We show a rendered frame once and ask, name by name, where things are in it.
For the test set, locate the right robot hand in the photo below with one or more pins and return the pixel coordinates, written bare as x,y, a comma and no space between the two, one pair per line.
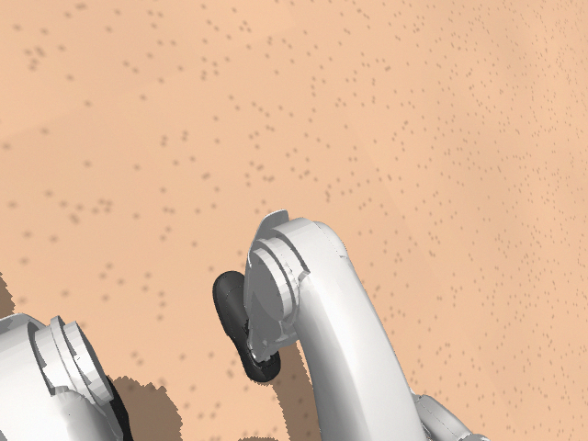
438,422

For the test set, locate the right robot foot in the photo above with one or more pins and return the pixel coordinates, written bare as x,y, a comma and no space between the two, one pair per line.
228,299

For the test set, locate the left robot foot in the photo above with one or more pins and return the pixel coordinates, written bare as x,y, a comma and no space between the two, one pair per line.
121,413

